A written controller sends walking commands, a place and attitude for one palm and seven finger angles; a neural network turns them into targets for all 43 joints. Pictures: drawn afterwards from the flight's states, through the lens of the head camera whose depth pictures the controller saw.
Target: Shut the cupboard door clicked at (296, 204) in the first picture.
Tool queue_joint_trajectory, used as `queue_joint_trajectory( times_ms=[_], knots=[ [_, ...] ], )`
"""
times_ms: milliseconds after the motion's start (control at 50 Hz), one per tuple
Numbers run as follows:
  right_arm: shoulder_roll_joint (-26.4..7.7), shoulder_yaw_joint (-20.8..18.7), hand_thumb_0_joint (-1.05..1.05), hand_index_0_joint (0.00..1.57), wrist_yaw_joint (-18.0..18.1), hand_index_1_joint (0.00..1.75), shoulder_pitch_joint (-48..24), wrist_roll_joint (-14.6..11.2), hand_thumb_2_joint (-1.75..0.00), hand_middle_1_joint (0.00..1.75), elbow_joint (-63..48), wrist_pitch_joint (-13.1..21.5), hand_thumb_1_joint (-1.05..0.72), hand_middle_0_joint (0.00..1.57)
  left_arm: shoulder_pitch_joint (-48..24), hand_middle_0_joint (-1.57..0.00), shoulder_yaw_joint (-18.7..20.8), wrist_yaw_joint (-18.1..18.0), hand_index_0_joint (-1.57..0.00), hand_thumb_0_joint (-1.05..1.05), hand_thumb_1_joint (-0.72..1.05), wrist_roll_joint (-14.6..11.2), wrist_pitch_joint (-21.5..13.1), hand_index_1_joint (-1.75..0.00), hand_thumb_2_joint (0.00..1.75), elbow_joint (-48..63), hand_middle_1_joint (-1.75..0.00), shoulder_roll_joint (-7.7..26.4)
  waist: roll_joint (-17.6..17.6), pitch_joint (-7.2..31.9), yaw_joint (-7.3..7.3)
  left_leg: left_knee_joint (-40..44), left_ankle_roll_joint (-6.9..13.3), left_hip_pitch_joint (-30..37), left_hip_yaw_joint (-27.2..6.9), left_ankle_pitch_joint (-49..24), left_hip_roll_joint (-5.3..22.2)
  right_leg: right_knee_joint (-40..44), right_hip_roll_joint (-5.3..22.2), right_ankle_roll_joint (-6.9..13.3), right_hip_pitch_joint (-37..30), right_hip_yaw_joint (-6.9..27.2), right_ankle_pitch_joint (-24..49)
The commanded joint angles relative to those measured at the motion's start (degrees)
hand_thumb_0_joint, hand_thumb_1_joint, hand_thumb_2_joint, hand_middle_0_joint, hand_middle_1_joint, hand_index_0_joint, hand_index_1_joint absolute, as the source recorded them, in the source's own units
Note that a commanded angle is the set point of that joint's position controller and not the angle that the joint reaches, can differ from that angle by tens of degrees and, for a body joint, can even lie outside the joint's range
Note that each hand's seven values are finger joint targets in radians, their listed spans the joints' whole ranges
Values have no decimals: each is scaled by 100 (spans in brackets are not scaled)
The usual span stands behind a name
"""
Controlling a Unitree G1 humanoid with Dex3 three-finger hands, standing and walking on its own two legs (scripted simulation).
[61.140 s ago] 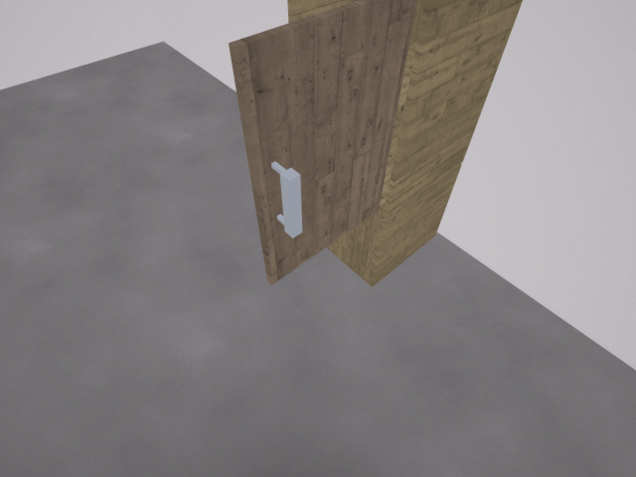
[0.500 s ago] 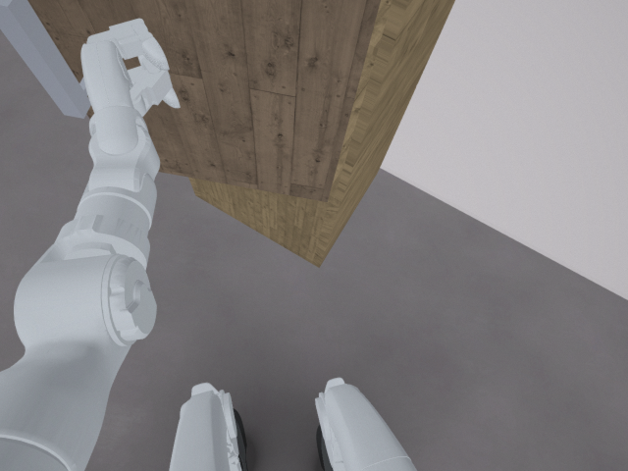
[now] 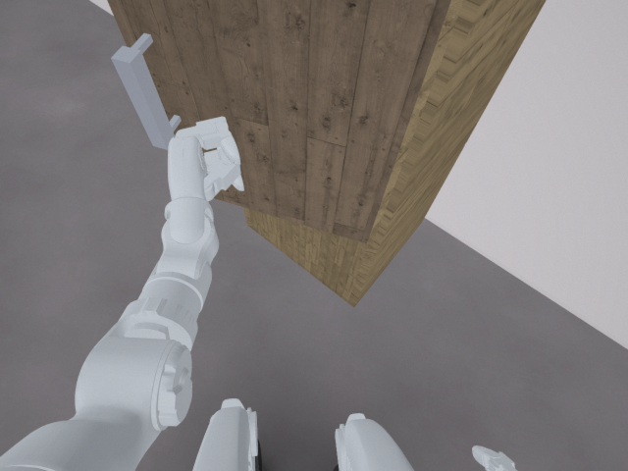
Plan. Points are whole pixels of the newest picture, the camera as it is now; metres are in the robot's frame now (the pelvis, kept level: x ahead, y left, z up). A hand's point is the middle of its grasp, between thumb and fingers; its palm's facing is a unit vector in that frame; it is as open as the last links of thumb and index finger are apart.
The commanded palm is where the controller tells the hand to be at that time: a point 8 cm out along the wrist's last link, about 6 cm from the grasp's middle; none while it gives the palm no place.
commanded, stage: draw the hand back to the body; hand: left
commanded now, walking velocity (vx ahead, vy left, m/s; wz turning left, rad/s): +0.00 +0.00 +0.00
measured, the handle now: (155, 94) +0.63 +0.20 +0.06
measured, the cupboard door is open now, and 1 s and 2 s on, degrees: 21 21 21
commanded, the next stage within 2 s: step back with the hand held close in 1.58 s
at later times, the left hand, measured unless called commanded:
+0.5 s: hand (139, 206) +0.37 +0.15 +0.15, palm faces +0.04 -1.00 -0.03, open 3.1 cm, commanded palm +0.33 +0.20 +0.16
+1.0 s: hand out of the picture +0.26 +0.25 +0.23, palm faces +0.32 -0.89 -0.32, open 4.6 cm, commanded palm +0.21 +0.30 +0.25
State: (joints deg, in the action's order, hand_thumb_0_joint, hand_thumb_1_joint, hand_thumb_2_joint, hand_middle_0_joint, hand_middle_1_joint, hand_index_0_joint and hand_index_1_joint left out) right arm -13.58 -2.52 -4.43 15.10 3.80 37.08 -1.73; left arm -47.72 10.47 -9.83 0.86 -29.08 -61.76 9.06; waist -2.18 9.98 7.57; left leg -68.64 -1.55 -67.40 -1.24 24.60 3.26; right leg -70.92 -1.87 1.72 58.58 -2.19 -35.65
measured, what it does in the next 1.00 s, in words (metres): rises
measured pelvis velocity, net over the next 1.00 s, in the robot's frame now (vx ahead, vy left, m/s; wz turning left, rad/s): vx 0.03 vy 0.03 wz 0.01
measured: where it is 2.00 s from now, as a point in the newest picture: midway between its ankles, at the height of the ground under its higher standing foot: outside the picture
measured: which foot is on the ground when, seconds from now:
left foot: down 0.00-1.00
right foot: down 0.00-1.00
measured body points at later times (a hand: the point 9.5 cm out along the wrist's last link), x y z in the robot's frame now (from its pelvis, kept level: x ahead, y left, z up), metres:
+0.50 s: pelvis +0.01 +0.01 +0.06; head +0.04 +0.00 +0.51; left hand +0.36 +0.20 +0.15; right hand +0.10 -0.25 -0.05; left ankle +0.07 +0.14 -0.63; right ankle -0.02 -0.10 -0.63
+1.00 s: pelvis +0.03 +0.03 +0.11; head +0.01 +0.00 +0.56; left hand +0.23 +0.30 +0.25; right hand +0.24 -0.17 +0.04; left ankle +0.07 +0.14 -0.63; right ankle -0.02 -0.10 -0.63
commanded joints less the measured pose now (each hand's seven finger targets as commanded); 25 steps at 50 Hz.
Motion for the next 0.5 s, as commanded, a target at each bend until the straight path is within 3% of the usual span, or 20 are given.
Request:
queue_joint_trajectory(
  times_ms=[0, 40, 80, 120, 160, 200, 220, 240, 300, 380, 440, 480],
  knots=[
    [-812, -256, 0, 20, 30, 30, 1084, -36, -90, 30, -225, -15, -90, 20, -2370, -130, 319, 22, -130, 0, 90, -54, -434, -150, 90, 1138, -150, 955, -53, 2845, 138, 347, 293, 2836, 36, -1593, -260, 1169, -84, -169, -531, 175, 2907],
    [-817, -226, 0, 20, 54, 30, 1041, -75, -90, 30, -439, -61, -90, 20, -1809, -130, 534, 125, -130, 0, 90, -178, -374, -150, 90, 1577, -150, 1205, -121, 3218, -144, 545, 293, 3043, 91, -1870, -287, 1201, -84, -157, -1129, 212, 3307],
    [-757, -193, 0, 20, 64, 30, 929, -192, -90, 30, -643, -93, -90, 20, -1159, -130, 438, 272, -130, 0, 90, -322, -205, -150, 90, 2117, -150, 1100, 46, 3184, -295, 778, 296, 3157, 194, -1870, -297, 1430, -93, -178, -1593, 227, 3490],
    [-729, -179, 0, 20, 129, 30, 874, -292, -90, 30, -766, -112, -90, 20, -733, -130, 359, 392, -130, 0, 90, -439, -6, -150, 90, 2628, -150, 1104, 430, 2889, -300, 1018, 338, 3050, 267, -1665, -296, 1708, -94, -234, -2031, 285, 3582],
    [-720, -148, 0, 20, 214, 30, 791, -398, -90, 30, -837, -70, -90, 20, -378, -130, 249, 508, -130, 0, 90, -618, 163, -150, 90, 3054, -150, 1024, 579, 2503, -296, 1259, 362, 3087, 307, -1427, -295, 2017, -93, -275, -2218, 315, 3408],
    [-716, -134, 0, 20, 315, 30, 703, -461, -90, 30, -809, -9, -90, 20, -415, -130, 78, 587, -130, 0, 90, -732, 237, -150, 90, 3449, -150, 956, 713, 2058, -193, 1462, 388, 3173, 297, -1149, -279, 2308, -79, -306, -2240, 343, 3032],
    [-712, -138, 0, 20, 356, 30, 658, -484, -90, 30, -799, 40, -90, 20, -333, -130, -7, 631, -130, 0, 90, -787, 240, -150, 90, 3637, -150, 889, 700, 1998, -187, 1546, 394, 3302, 290, -1073, -275, 2419, -78, -312, -2258, 345, 2870],
    [-722, -126, 0, 20, 399, 30, 624, -504, -90, 30, -816, 104, -90, 20, -282, -130, -85, 675, -130, 0, 90, -829, 215, -150, 90, 3919, -150, 871, 447, 1934, -203, 1636, 386, 3546, 275, -1076, -277, 2479, -91, -271, -2230, 302, 2726],
    [-717, -101, 0, 20, 453, 30, 478, -554, -90, 30, -742, 230, -90, 20, 382, -130, -204, 810, -130, 0, 90, -916, 284, -150, 90, 3944, -150, 799, 373, 1452, -254, 1915, 370, 3874, 234, -967, -250, 2738, -98, -240, -2131, 204, 2377],
    [-713, -44, 0, 20, 479, 30, 221, -628, -90, 30, -858, 337, -90, 20, 1285, -130, -274, 1019, -130, 0, 90, -1033, 524, -150, 90, 4342, -150, 829, 14, 1174, -463, 2252, 343, 4250, 221, -1058, -260, 2921, -72, -182, -2347, 122, 2322],
    [-733, -10, 0, 20, 508, 30, -8, -664, -90, 30, -1052, 393, -90, 20, 2074, -122, 2, 1106, -122, 0, 90, -1189, 720, -141, 90, 4920, -141, 1100, 89, 1130, -681, 2470, 356, 4415, 243, -1262, -284, 3022, -67, -162, -2771, 90, 2534],
    [-685, 39, 0, 20, 521, 30, -229, -700, -90, 30, -1166, 444, -90, 20, 2333, -116, -65, 1186, -116, 0, 90, -1263, 851, -135, 90, 5340, -135, 1049, 86, 937, -706, 2616, 355, 4496, 257, -1232, -279, 3113, -48, -175, -2865, 72, 2525]
  ],
)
